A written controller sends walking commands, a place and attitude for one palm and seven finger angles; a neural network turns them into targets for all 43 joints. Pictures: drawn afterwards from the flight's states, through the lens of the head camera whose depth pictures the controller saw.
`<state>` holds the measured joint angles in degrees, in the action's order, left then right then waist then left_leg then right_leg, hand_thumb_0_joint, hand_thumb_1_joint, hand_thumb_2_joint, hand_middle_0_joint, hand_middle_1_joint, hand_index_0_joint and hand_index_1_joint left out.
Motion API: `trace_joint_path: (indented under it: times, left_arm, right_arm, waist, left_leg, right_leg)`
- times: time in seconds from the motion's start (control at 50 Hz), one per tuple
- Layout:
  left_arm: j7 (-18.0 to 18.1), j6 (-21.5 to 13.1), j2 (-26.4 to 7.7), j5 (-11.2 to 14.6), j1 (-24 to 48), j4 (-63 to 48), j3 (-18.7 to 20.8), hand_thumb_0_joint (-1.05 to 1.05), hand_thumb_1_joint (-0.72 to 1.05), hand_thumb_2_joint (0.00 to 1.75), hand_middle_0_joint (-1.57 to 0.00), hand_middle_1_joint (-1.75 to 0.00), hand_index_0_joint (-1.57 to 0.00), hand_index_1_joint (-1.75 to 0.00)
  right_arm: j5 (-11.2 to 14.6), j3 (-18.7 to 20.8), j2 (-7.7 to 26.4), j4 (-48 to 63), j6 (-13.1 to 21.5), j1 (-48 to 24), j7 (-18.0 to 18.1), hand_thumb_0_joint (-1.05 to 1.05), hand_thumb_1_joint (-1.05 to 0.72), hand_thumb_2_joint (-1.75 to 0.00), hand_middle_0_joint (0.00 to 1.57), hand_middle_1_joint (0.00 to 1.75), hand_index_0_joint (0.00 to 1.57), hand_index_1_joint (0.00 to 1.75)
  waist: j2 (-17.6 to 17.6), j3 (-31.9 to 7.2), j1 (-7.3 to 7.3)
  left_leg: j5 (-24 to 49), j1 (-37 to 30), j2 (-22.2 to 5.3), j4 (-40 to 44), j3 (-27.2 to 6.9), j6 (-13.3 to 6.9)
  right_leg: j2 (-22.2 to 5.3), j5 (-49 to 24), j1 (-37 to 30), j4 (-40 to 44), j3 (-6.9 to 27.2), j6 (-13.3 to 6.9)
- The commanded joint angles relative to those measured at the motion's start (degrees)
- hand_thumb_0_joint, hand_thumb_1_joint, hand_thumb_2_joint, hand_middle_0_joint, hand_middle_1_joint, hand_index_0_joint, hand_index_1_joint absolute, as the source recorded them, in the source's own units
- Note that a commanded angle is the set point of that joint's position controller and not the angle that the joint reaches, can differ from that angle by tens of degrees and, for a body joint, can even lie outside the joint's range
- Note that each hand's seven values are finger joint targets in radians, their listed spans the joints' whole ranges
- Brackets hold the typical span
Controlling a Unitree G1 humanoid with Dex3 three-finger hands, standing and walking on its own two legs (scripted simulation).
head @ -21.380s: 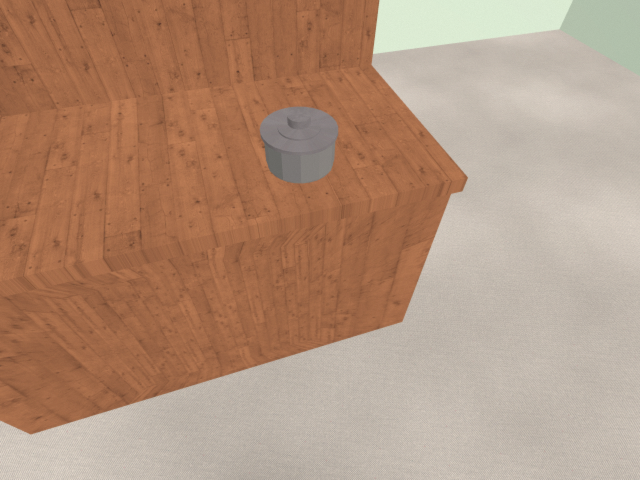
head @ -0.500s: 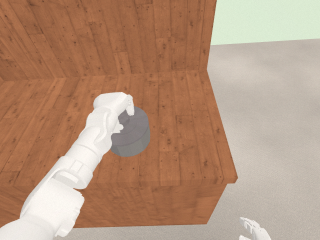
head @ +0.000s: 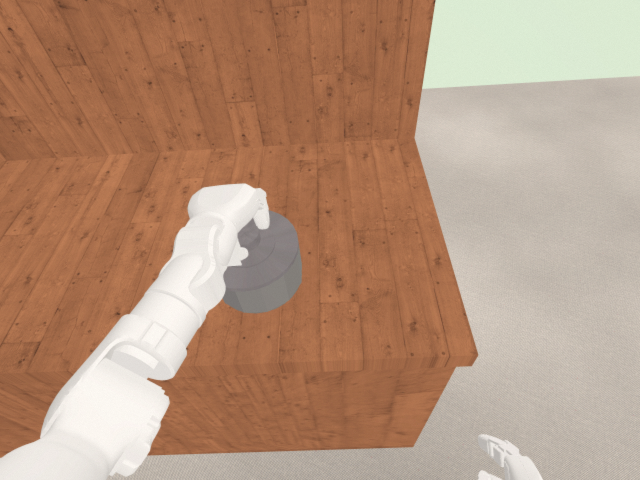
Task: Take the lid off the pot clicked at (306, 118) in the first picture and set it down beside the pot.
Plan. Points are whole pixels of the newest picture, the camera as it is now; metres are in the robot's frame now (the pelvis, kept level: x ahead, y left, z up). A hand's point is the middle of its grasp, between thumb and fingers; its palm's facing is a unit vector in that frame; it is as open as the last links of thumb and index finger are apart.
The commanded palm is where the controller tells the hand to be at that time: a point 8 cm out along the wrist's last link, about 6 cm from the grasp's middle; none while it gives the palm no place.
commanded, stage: lift the lid straight up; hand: left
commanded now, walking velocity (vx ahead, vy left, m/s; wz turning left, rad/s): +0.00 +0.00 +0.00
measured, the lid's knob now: (244, 236) +0.45 +0.13 +0.04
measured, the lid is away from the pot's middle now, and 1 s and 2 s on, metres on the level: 0.01 0.00 0.02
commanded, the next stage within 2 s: none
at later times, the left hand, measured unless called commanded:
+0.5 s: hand (233, 231) +0.42 +0.13 +0.09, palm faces -0.26 -0.06 -0.96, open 7.7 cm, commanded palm +0.40 +0.13 +0.16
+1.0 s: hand (226, 209) +0.42 +0.13 +0.13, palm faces -0.22 -0.04 -0.98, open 7.7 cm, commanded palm +0.40 +0.13 +0.20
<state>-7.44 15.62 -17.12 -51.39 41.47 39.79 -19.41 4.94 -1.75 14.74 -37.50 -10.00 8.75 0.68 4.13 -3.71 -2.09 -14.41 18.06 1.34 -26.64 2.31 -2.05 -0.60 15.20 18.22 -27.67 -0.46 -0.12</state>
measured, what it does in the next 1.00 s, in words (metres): stands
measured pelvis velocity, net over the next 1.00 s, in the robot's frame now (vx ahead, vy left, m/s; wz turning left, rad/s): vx -0.01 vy -0.01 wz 0.02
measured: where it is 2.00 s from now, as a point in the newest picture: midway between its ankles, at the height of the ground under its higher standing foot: outside the picture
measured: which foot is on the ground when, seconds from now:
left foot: down 0.00-1.00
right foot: down 0.00-1.00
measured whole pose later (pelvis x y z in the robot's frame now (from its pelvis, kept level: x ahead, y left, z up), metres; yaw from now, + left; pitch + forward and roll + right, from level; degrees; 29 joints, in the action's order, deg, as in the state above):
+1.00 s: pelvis -0.01 -0.01 +0.00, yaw +1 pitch +3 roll +1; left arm -14.6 20.0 -19.5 -50.0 47.1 34.1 -21.9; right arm 4.9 -3.4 14.4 -37.6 -8.0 5.5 1.0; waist 4.8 -2.3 -1.2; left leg -12.7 14.6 1.8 -24.4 1.1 -1.7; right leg -1.0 14.5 14.8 -26.4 -1.7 -0.4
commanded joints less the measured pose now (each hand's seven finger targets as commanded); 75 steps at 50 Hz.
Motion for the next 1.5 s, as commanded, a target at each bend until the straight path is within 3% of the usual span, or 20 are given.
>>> trace_joint_path:
  times: [0.0, 0.12, 0.2, 0.28, 0.36, 0.4, 0.5, 0.6, 0.74, 0.8, 0.86, 0.9, 0.98, 1.06, 1.1, 1.14, 1.2, 1.24, 1.4, 1.48]
  left_arm:
    - [1.49, 0.34, -9.57, -1.24, 27.13, -11.59, 4.42, 0.0, 0.59, 1.04, -0.9, -1.03, -0.84, -1.0]
    - [1.39, 1.04, -8.08, -1.08, 29.78, -10.76, 2.39, 0.0, 0.6, 1.05, -0.9, -1.03, -0.85, -1.0]
    - [1.34, 0.44, -14.37, -0.8, 31.57, -14.88, 7.8, 0.0, 0.61, 1.05, -0.91, -1.03, -0.85, -1.0]
    - [0.8, 0.43, -10.01, -0.87, 30.53, -16.86, 3.84, 0.0, 0.61, 1.05, -0.91, -1.03, -0.85, -1.0]
    - [0.66, 1.35, -9.94, -0.21, 31.23, -16.21, 3.98, 0.0, 0.61, 1.05, -0.91, -1.03, -0.85, -1.0]
    - [0.58, 1.3, -13.55, 0.07, 31.86, -17.36, 6.96, 0.0, 0.61, 1.05, -0.91, -1.03, -0.85, -1.0]
    - [0.13, 1.45, -14.03, -0.78, 32.84, -20.99, 6.54, 0.0, 0.61, 1.05, -0.91, -1.03, -0.85, -1.0]
    - [-1.25, 3.77, -12.53, 0.07, 30.3, -15.63, 5.66, 0.0, 0.61, 1.05, -0.91, -1.03, -0.85, -1.0]
    - [-3.26, 3.02, -12.44, -0.1, 36.07, -23.66, 4.31, 0.0, 0.61, 1.05, -0.91, -1.03, -0.85, -1.0]
    - [-3.48, 3.59, -16.22, 0.12, 33.3, -18.26, 8.1, 0.0, 0.61, 1.05, -0.91, -1.03, -0.85, -1.0]
    - [-3.57, 4.47, -14.04, -0.45, 36.28, -16.81, 5.4, 0.0, 0.61, 1.05, -0.91, -1.03, -0.85, -1.0]
    - [-3.74, 4.15, -15.66, -0.63, 38.43, -19.44, 6.64, 0.0, 0.61, 1.05, -0.91, -1.03, -0.85, -1.0]
    - [-5.07, 4.58, -11.88, -0.56, 39.88, -18.6, 2.95, 0.0, 0.61, 1.05, -0.91, -1.03, -0.85, -1.0]
    - [-6.05, 4.79, -15.67, 0.05, 41.1, -16.23, 6.24, 0.0, 0.61, 1.05, -0.91, -1.03, -0.85, -1.0]
    - [-6.28, 3.49, -18.39, 0.25, 43.26, -19.82, 8.3, 0.0, 0.61, 1.05, -0.91, -1.03, -0.85, -1.0]
    - [-6.57, 2.89, -15.96, -0.16, 43.36, -21.8, 5.93, 0.0, 0.61, 1.05, -0.91, -1.03, -0.85, -1.0]
    - [-7.3, 3.43, -13.38, -0.07, 39.58, -18.58, 4.5, 0.0, 0.61, 1.05, -0.91, -1.03, -0.85, -1.0]
    - [-7.45, 4.79, -16.03, -0.09, 39.02, -14.84, 6.93, 0.0, 0.61, 1.05, -0.91, -1.03, -0.85, -1.0]
    - [-8.1, 4.23, -17.95, -0.47, 46.0, -22.43, 7.6, 0.0, 0.61, 1.05, -0.91, -1.03, -0.85, -1.0]
    - [-8.85, 5.75, -17.84, -0.47, 43.34, -19.31, 7.78, 0.0, 0.61, 1.05, -0.91, -1.03, -0.85, -1.0]
  right_arm:
    - [-0.46, 2.47, 5.7, 7.85, 2.48, -5.47, 0.23, 0.0, -0.9, -0.9, 0.2, 0.3, 0.2, 0.3]
    - [-0.26, 2.24, 5.61, 7.08, 2.31, -5.55, 0.52, 0.0, -0.9, -0.9, 0.2, 0.3, 0.2, 0.3]
    - [-0.69, 2.03, 5.65, 7.57, 3.11, -5.77, 0.79, 0.0, -0.9, -0.9, 0.2, 0.3, 0.2, 0.3]
    - [-0.47, 2.17, 5.06, 7.39, 3.26, -5.99, 0.4, 0.0, -0.9, -0.9, 0.2, 0.3, 0.2, 0.3]
    - [-0.34, 2.22, 5.21, 7.02, 3.32, -5.99, 0.11, 0.0, -0.9, -0.9, 0.2, 0.3, 0.2, 0.3]
    - [-0.45, 2.0, 5.49, 7.27, 3.57, -6.65, 0.23, 0.0, -0.9, -0.9, 0.2, 0.3, 0.2, 0.3]
    - [-0.47, 1.95, 5.11, 7.46, 4.13, -7.56, 0.04, 0.0, -0.9, -0.9, 0.2, 0.3, 0.2, 0.3]
    - [-0.12, 1.38, 5.56, 6.9, 3.49, -8.24, -0.17, 0.0, -0.9, -0.9, 0.2, 0.3, 0.2, 0.3]
    - [-0.37, 1.42, 4.82, 8.18, 4.33, -9.23, -0.25, 0.0, -0.9, -0.9, 0.2, 0.3, 0.2, 0.3]
    - [-0.34, 1.04, 5.35, 7.46, 4.13, -9.09, 0.2, 0.0, -0.9, -0.9, 0.2, 0.3, 0.2, 0.3]
    - [-0.09, 0.51, 5.1, 7.31, 4.13, -9.91, 0.67, 0.0, -0.9, -0.9, 0.2, 0.3, 0.2, 0.3]
    - [-0.33, 0.64, 5.23, 7.79, 4.51, -10.34, 0.76, 0.0, -0.9, -0.9, 0.2, 0.3, 0.2, 0.3]
    - [-0.2, 0.55, 4.82, 8.03, 4.84, -10.44, 0.62, 0.0, -0.9, -0.9, 0.2, 0.3, 0.2, 0.3]
    - [-0.25, 0.48, 5.4, 7.54, 5.2, -9.23, 1.32, 0.0, -0.9, -0.9, 0.2, 0.3, 0.2, 0.3]
    - [-0.46, 0.51, 5.57, 8.05, 6.02, -9.32, 1.51, 0.0, -0.9, -0.9, 0.2, 0.3, 0.2, 0.3]
    - [-0.4, 0.48, 5.02, 8.47, 6.55, -9.67, 1.38, 0.0, -0.9, -0.9, 0.2, 0.3, 0.2, 0.3]
    - [-0.28, 0.85, 5.33, 8.0, 6.28, -9.21, 0.58, 0.0, -0.9, -0.9, 0.2, 0.3, 0.2, 0.3]
    - [-0.22, 0.48, 5.95, 7.33, 5.67, -9.03, 0.67, 0.0, -0.9, -0.9, 0.2, 0.3, 0.2, 0.3]
    - [-0.52, 0.87, 5.65, 8.22, 7.1, -9.28, 0.66, 0.0, -0.9, -0.9, 0.2, 0.3, 0.2, 0.3]
    - [-0.44, 0.5, 5.76, 7.91, 7.02, -9.93, 0.4, 0.0, -0.9, -0.9, 0.2, 0.3, 0.2, 0.3]
  waist:
    - [-4.92, -21.1, -0.03]
    - [-5.1, -19.3, -1.08]
    - [-4.54, -23.79, 0.42]
    - [-4.28, -23.8, -0.32]
    - [-5.32, -20.21, -0.45]
    - [-5.46, -21.83, 0.43]
    - [-5.41, -24.69, 0.66]
    - [-7.23, -19.55, 0.59]
    - [-4.59, -24.72, 0.34]
    - [-8.06, -20.78, 1.06]
    - [-7.27, -17.9, 0.77]
    - [-6.33, -20.9, 1.09]
    - [-4.28, -21.18, 0.32]
    - [-6.7, -19.79, 0.24]
    - [-6.15, -22.99, 0.67]
    - [-4.73, -24.32, 0.71]
    - [-5.76, -21.23, 0.45]
    - [-7.81, -18.03, 0.89]
    - [-5.12, -24.77, 0.97]
    - [-6.48, -22.84, 1.39]
  left_leg:
    - [19.24, -9.64, -0.67, 0.7, -2.52, -1.86]
    - [17.43, -9.61, -0.83, 1.15, -2.41, -1.86]
    - [20.47, -11.01, -0.29, 0.84, -3.07, -2.12]
    - [23.03, -12.68, -0.62, 0.52, -3.07, -2.06]
    - [21.04, -11.6, -0.77, 1.03, -3.22, -1.99]
    - [21.08, -11.48, -0.3, 1.23, -3.5, -2.05]
    - [23.89, -13.04, -0.39, 0.96, -3.81, -2.04]
    - [19.49, -9.82, -0.12, 2.01, -3.17, -1.68]
    - [22.7, -14.85, -0.08, 1.27, -4.24, -1.93]
    - [18.65, -10.96, 0.12, 2.27, -3.67, -1.86]
    - [15.4, -9.74, 0.0, 3.31, -3.21, -1.72]
    - [16.27, -11.17, 0.23, 3.2, -3.48, -1.82]
    - [16.53, -12.52, 0.3, 2.92, -3.61, -1.73]
    - [13.99, -11.22, 0.34, 3.54, -3.59, -2.03]
    - [15.9, -12.14, 0.66, 3.28, -3.8, -2.24]
    - [18.42, -13.92, 0.59, 2.94, -3.97, -2.26]
    - [18.99, -12.89, 0.49, 2.81, -4.17, -1.98]
    - [15.97, -10.51, 0.22, 3.82, -3.87, -1.86]
    - [21.05, -14.67, 0.47, 2.86, -4.46, -2.16]
    - [22.05, -13.25, 0.47, 2.82, -3.98, -1.96]
  right_leg:
    - [0.59, -21.75, -7.36, 1.22, -0.96, -2.23]
    - [0.72, -20.37, -6.12, 1.5, -1.09, -2.08]
    - [0.43, -24.11, -10.16, 1.25, -0.53, -2.29]
    - [0.55, -25.89, -9.2, 1.21, -0.9, -2.06]
    - [0.67, -24.05, -8.0, 1.63, -1.36, -2.13]
    - [0.49, -24.52, -10.01, 1.6, -0.99, -2.27]
    - [0.32, -26.78, -11.89, 1.28, -0.79, -2.27]
    - [0.14, -24.99, -10.92, 2.01, -1.05, -2.02]
    - [0.4, -25.43, -11.19, 1.56, -1.14, -2.2]
    - [0.12, -23.92, -12.22, 2.45, -0.87, -2.03]
    - [-0.07, -21.06, -10.57, 3.07, -0.84, -1.86]
    - [-0.23, -21.25, -11.93, 2.94, -0.55, -2.03]
    - [-0.06, -21.13, -10.6, 2.87, -0.7, -2.07]
    - [-0.11, -19.68, -10.88, 3.62, -0.59, -1.77]
    - [-0.43, -21.93, -13.19, 3.22, -0.15, -1.87]
    - [-0.35, -23.88, -13.12, 2.88, -0.21, -1.93]
    - [-0.2, -23.31, -11.46, 3.1, -0.84, -2.15]
    - [-0.13, -21.48, -10.99, 3.59, -1.13, -1.89]
    - [-0.36, -25.0, -13.51, 2.85, -0.58, -2.22]
    - [-0.46, -27.47, -13.61, 2.6, -0.71, -2.0]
